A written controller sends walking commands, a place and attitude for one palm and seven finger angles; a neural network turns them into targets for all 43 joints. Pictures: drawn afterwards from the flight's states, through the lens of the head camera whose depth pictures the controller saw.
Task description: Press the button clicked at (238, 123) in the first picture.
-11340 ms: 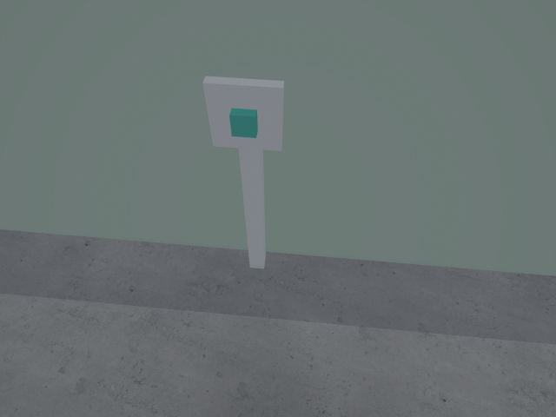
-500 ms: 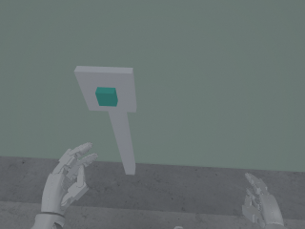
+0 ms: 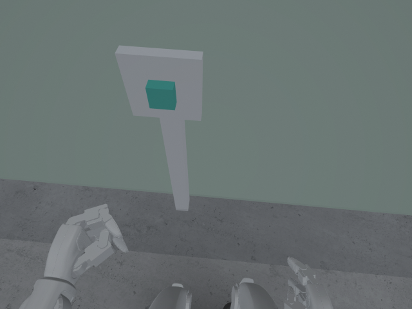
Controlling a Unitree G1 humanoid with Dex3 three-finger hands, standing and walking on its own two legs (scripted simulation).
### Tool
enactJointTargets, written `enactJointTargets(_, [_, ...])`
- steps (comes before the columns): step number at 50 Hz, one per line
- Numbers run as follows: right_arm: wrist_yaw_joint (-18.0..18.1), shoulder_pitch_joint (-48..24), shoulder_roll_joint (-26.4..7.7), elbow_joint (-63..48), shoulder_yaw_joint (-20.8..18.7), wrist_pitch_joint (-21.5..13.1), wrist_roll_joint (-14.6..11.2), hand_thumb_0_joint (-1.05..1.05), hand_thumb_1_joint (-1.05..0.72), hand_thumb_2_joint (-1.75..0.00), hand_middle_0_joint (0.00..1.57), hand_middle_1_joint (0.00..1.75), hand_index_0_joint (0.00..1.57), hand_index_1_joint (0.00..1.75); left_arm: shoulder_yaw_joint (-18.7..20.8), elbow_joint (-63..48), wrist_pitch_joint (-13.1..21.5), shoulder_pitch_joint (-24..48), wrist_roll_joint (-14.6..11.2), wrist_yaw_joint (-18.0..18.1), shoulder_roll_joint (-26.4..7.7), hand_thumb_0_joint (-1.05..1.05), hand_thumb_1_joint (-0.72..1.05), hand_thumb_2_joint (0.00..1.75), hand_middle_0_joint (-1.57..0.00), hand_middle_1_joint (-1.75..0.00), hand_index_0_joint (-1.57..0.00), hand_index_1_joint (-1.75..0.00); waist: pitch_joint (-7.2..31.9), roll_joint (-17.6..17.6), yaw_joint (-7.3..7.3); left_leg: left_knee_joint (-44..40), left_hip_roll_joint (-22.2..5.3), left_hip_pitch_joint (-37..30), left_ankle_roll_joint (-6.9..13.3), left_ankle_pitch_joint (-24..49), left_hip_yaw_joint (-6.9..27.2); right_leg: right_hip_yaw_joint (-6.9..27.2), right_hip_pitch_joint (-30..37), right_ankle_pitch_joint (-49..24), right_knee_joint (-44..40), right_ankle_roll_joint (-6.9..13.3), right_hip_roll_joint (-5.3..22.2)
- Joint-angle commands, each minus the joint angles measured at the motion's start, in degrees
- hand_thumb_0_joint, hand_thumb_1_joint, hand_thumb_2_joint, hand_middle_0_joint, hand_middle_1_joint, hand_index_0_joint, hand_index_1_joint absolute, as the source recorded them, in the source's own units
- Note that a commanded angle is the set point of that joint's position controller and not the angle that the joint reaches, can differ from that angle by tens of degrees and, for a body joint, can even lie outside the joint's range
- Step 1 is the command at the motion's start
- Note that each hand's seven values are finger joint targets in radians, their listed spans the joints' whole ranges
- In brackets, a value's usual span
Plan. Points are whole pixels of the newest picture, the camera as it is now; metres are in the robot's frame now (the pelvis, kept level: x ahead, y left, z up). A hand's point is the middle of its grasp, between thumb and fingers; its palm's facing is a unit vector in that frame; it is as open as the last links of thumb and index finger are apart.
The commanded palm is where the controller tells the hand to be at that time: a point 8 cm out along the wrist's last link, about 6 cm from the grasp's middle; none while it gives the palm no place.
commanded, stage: raise the hand and make a fist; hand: left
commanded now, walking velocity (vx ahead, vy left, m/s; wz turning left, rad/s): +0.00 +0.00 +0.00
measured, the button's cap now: (162, 94) +0.55 +0.14 +0.08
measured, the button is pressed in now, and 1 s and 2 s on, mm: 0 0 0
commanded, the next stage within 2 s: aim a knuckle at the button in 1.20 s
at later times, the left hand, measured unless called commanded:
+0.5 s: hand (86, 233) +0.23 +0.21 +0.06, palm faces -0.03 -1.00 -0.05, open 3.1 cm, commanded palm +0.21 +0.27 +0.07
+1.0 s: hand (86, 218) +0.25 +0.22 +0.07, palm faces -0.04 -1.00 -0.05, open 3.1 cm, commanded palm +0.23 +0.27 +0.08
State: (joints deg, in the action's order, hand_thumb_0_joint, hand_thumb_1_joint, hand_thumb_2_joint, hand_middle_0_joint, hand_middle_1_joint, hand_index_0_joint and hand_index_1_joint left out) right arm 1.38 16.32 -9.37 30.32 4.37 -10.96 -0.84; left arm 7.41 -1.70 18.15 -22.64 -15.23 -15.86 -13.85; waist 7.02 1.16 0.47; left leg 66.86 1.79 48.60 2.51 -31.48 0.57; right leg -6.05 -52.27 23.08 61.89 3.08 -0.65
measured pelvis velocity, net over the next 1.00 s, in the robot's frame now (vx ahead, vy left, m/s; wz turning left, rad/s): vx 0.03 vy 0.01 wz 0.00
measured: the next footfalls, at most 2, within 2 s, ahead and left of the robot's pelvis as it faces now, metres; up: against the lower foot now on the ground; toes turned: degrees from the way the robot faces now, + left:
none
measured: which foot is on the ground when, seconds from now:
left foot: down 0.00-1.00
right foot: down 0.00-1.00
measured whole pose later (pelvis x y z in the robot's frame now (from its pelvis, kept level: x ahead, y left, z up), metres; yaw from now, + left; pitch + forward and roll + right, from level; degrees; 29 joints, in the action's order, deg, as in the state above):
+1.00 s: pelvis +0.03 +0.01 +0.02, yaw +0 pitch +13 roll -3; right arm 2.0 16.2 -15.1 27.8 1.8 -11.2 -1.4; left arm 12.7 -0.7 16.8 -20.5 -17.6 -18.9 -17.1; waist 7.4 1.5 0.7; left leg 61.5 2.0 42.4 3.2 -31.5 1.1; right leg -6.0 -45.7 23.2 56.2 2.1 -0.9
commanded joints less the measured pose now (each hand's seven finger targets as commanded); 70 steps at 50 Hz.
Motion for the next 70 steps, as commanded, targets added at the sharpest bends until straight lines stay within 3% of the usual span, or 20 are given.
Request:
enactJointTargets(1, [1.0, -7.1, -10.9, -11.7, -5.8, -5.1, -0.2, 0.00, -0.90, -0.90, 0.20, 0.30, 0.20, 0.30, 4.2, -11.7, 5.6, -1.9, -0.6, 2.3, -5.0, 0.00, 0.90, 0.90, -1.30, -1.50, -1.30, -1.50, 9.5, -1.7, -1.11, -14.2, -0.7, 1.3, -1.2, 6.1, 3.7, 4.1, 13.2, 8.1, -9.9, -1.1, 0.3])
enactJointTargets(3, [1.0, -7.1, -11.7, -12.1, -5.8, -5.3, -0.2, 0.00, -0.90, -0.90, 0.20, 0.30, 0.20, 0.30, 3.4, -12.0, 6.7, -0.1, -0.3, 2.3, -5.2, 0.00, 0.90, 0.90, -1.30, -1.50, -1.30, -1.50, 8.0, -1.8, -0.40, -14.2, -0.6, 1.9, -1.1, 4.0, 4.1, 3.7, 11.1, 9.2, -9.0, -0.9, 0.1])
enactJointTargets(5, [1.0, -5.7, -12.1, -12.3, -6.1, -5.5, -0.2, 0.00, -0.90, -0.90, 0.20, 0.30, 0.20, 0.30, 3.4, -13.6, 7.6, -0.8, -0.1, 2.2, -5.7, 0.00, 0.90, 0.90, -1.30, -1.50, -1.30, -1.50, 10.1, 1.9, -0.68, -14.7, -0.6, -0.4, -1.5, 5.2, 4.1, 3.2, 11.2, 6.8, -8.3, -0.7, 0.2])
enactJointTargets(10, [0.9, -4.0, -12.8, -12.6, -6.6, -5.1, -0.2, 0.00, -0.90, -0.90, 0.20, 0.30, 0.20, 0.30, 3.4, -16.9, 7.3, -1.6, -0.1, 2.2, -6.0, 0.00, 0.90, 0.90, -1.30, -1.50, -1.30, -1.50, 12.2, 4.0, -0.84, -15.3, -1.1, -4.8, -3.1, 13.3, 5.3, 1.4, 11.6, -0.6, -6.4, -0.4, -0.3])
enactJointTargets(13, [0.9, -3.5, -12.9, -12.6, -6.8, -4.0, -0.2, 0.00, -0.90, -0.90, 0.20, 0.30, 0.20, 0.30, 3.8, -16.2, 6.0, -1.8, 0.1, 2.5, -6.4, 0.00, 0.90, 0.90, -1.30, -1.50, -1.30, -1.50, 11.2, 2.0, -0.22, -14.8, -1.2, -5.5, -3.4, 17.2, 5.4, 0.9, 11.8, -3.4, -6.4, -0.4, -0.9])
enactJointTargets(17, [0.8, -3.0, -12.8, -13.0, -6.7, -3.2, -0.4, 0.00, -0.90, -0.90, 0.20, 0.30, 0.20, 0.30, 3.6, -17.4, 4.9, -1.8, 0.4, 2.2, -6.2, 0.00, 0.90, 0.90, -1.30, -1.50, -1.30, -1.50, 11.8, 5.2, -0.26, -15.1, -1.7, -8.4, -4.4, 21.6, 5.8, 0.7, 11.6, -5.7, -6.5, -0.6, -0.8])
enactJointTargets(23, [1.0, -3.4, -12.8, -13.1, -6.0, -2.2, -0.4, 0.00, -0.90, -0.90, 0.20, 0.30, 0.20, 0.30, 5.2, -16.2, 3.4, 0.5, -0.5, 0.6, -7.7, 0.00, 0.90, 0.90, -1.30, -1.50, -1.30, -1.50, 11.1, 2.8, 0.00, -15.2, -1.5, -8.1, -4.5, 21.6, 5.9, 0.6, 13.2, -6.7, -7.1, -0.4, -1.5])
enactJointTargets(26, [1.0, -3.1, -12.5, -13.1, -5.8, -2.2, -0.6, 0.00, -0.90, -0.90, 0.20, 0.30, 0.20, 0.30, 5.7, -16.4, 2.9, 1.6, -0.8, -0.1, -7.8, 0.00, 0.90, 0.90, -1.30, -1.50, -1.30, -1.50, 11.6, 4.5, 0.04, -15.6, -1.5, -9.1, -4.7, 21.9, 5.7, 0.7, 13.7, -7.1, -7.9, -0.5, -1.2])
enactJointTargets(28, [1.1, -3.5, -12.6, -12.8, -5.6, -2.2, -0.5, 0.00, -0.90, -0.90, 0.20, 0.30, 0.20, 0.30, 6.8, -15.4, 2.6, 2.6, -1.4, -0.7, -8.8, 0.00, 0.90, 0.90, -1.30, -1.50, -1.30, -1.50, 11.8, 2.1, 0.20, -15.1, -1.5, -8.4, -4.3, 22.5, 5.6, 0.8, 14.8, -8.2, -8.0, -0.4, -1.6])
enactJointTargets(32, [1.1, -3.2, -12.6, -12.4, -5.4, -2.6, -0.7, 0.00, -0.90, -0.90, 0.20, 0.30, 0.20, 0.30, 7.6, -15.6, 2.3, 3.7, -1.9, -1.6, -9.4, 0.00, 0.90, 0.90, -1.30, -1.50, -1.30, -1.50, 12.6, 5.1, -0.22, -16.0, -1.3, -9.5, -4.5, 22.6, 5.3, 1.0, 16.0, -8.2, -8.9, -0.4, -1.2])
enactJointTargets(33, [1.2, -3.5, -12.7, -12.3, -5.3, -2.7, -0.7, 0.00, -0.90, -0.90, 0.20, 0.30, 0.20, 0.30, 8.0, -14.9, 2.0, 4.1, -2.1, -1.8, -10.1, 0.00, 0.90, 0.90, -1.30, -1.50, -1.30, -1.50, 12.3, 3.2, -0.07, -15.8, -1.4, -9.2, -4.4, 23.5, 5.6, 0.9, 16.3, -8.8, -8.7, -0.3, -1.5])
enactJointTargets(35, [1.1, -3.2, -12.6, -11.8, -5.4, -2.9, -0.8, 0.00, -0.90, -0.90, 0.20, 0.30, 0.20, 0.30, 8.9, -14.6, 2.0, 3.8, -2.4, -2.1, -10.3, 0.00, 0.90, 0.90, -1.30, -1.50, -1.30, -1.50, 13.1, 4.4, -0.40, -16.0, -1.3, -9.7, -4.4, 24.0, 5.1, 1.1, 17.3, -9.4, -9.3, -0.4, -1.2])
enactJointTargets(38, [1.3, -3.7, -12.9, -11.6, -5.4, -2.9, -0.9, 0.00, -0.90, -0.90, 0.20, 0.30, 0.20, 0.30, 9.9, -11.9, 1.6, 4.6, -3.1, -2.6, -10.9, 0.00, 0.90, 0.90, -1.30, -1.50, -1.30, -1.50, 11.2, 1.1, -0.09, -16.3, -1.2, -7.8, -3.7, 21.5, 4.8, 1.3, 18.2, -8.6, -10.2, -0.4, -1.4])
enactJointTargets(40, [1.3, -3.4, -13.0, -11.4, -5.5, -3.2, -1.0, 0.00, -0.90, -0.90, 0.20, 0.30, 0.20, 0.30, 10.2, -12.5, 1.9, 5.6, -3.2, -2.7, -11.2, 0.00, 0.90, 0.90, -1.30, -1.50, -1.30, -1.50, 11.9, 4.2, -0.26, -16.8, -1.0, -8.7, -3.7, 20.5, 4.5, 1.6, 18.3, -7.8, -10.8, -0.5, -1.0])
enactJointTargets(44, [1.2, -3.4, -12.9, -11.5, -5.6, -3.5, -1.0, 0.00, -0.90, -0.90, 0.20, 0.30, 0.20, 0.30, 9.7, -10.4, 1.9, 4.4, -3.6, -3.1, -10.3, 0.00, 0.90, 0.90, -1.30, -1.50, -1.30, -1.50, 11.4, 1.1, -0.29, -16.8, -0.8, -7.4, -3.1, 20.0, 4.0, 2.1, 20.1, -8.3, -11.5, -0.6, -1.0])
enactJointTargets(62, [1.4, -3.2, -12.4, -11.1, -5.4, -3.9, -1.0, 0.00, -0.90, -0.90, 0.20, 0.30, 0.20, 0.30, 9.5, -9.9, 4.0, 5.4, -3.2, -2.6, -10.3, 0.00, 0.90, 0.90, -1.30, -1.50, -1.30, -1.50, 10.1, 2.6, 0.20, -15.9, -0.4, -5.5, -1.7, 15.8, 2.7, 4.3, 20.8, -5.7, -13.3, -0.9, -0.3])
enactJointTargets(63, [1.4, -3.5, -12.6, -11.0, -5.3, -3.7, -1.0, 0.00, -0.90, -0.90, 0.20, 0.30, 0.20, 0.30, 9.6, -8.5, 3.6, 5.8, -3.3, -2.8, -10.9, 0.00, 0.90, 0.90, -1.30, -1.50, -1.30, -1.50, 9.1, 0.4, 0.58, -15.6, -0.5, -4.5, -1.5, 14.9, 2.9, 4.4, 20.4, -4.4, -13.3, -0.9, -0.6])
enactJointTargets(65, [1.5, -3.5, -12.6, -11.2, -5.3, -3.8, -1.1, 0.00, -0.90, -0.90, 0.20, 0.30, 0.20, 0.30, 9.6, -9.6, 3.8, 6.5, -3.3, -3.1, -10.9, 0.00, 0.90, 0.90, -1.30, -1.50, -1.30, -1.50, 9.8, 2.1, 0.33, -15.9, -0.4, -4.9, -1.5, 14.2, 2.8, 4.7, 20.5, -3.5, -13.6, -1.0, -0.3])
enactJointTargets(68, [1.9, -3.3, -13.0, -10.5, -4.9, -4.2, -0.9, 0.00, -0.90, -0.90, 0.20, 0.30, 0.20, 0.30, 7.7, -9.0, 4.2, 12.7, -3.2, -2.9, -10.1, 0.00, 0.90, 0.90, -1.30, -1.50, -1.30, -1.50, 9.3, 0.3, 1.77, -14.8, -0.6, -4.4, -1.3, 13.5, 3.2, 4.5, 18.5, -2.9, -13.0, -1.1, -0.5])
enactJointTargets(70, [1.9, -2.9, -12.9, -10.1, -4.8, -4.7, -1.0, 0.00, -0.90, -0.90, 0.20, 0.30, 0.20, 0.30, 6.2, -8.1, 4.5, 15.5, -2.6, -2.7, -9.0, 0.00, 0.90, 0.90, -1.30, -1.50, -1.30, -1.50, 10.4, 2.7, 1.77, -14.7, -0.5, -5.0, -1.5, 13.3, 3.2, 4.5, 17.6, -2.9, -12.4, -1.1, -0.2])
